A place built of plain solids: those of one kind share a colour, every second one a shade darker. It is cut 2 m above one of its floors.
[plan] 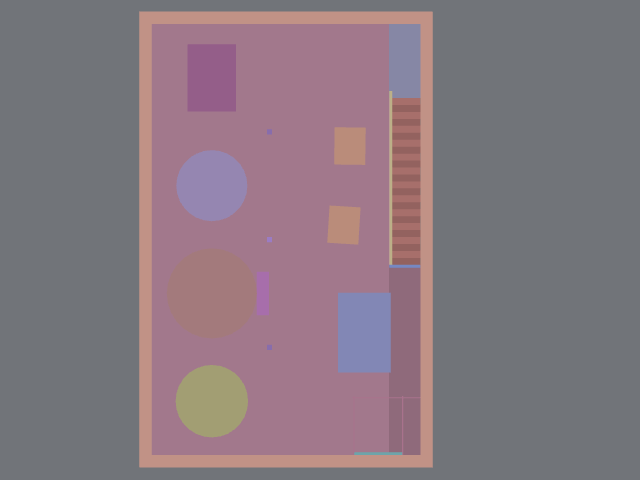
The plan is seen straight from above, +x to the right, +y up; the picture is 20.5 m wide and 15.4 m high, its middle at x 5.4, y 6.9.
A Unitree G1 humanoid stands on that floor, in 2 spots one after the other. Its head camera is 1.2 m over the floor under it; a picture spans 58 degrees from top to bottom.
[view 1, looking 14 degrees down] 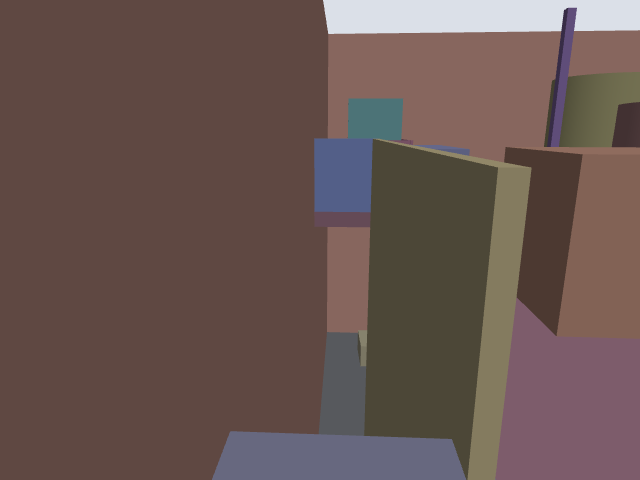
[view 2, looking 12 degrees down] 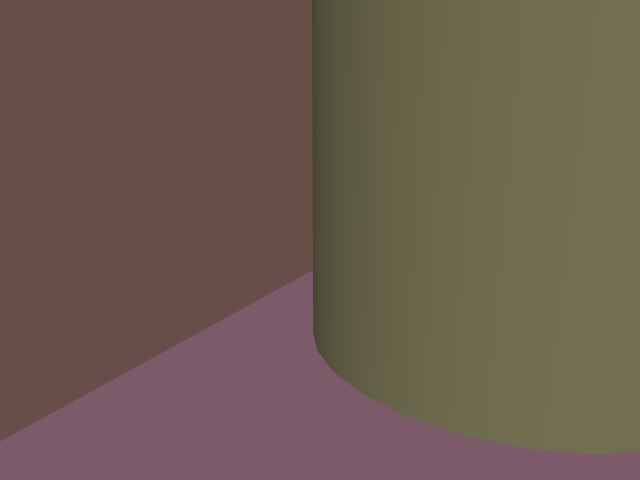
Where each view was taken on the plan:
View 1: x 8.17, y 12.98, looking -87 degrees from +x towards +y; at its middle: wall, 8.89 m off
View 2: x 4.83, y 1.90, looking -154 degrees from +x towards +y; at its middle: liquor_back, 2.41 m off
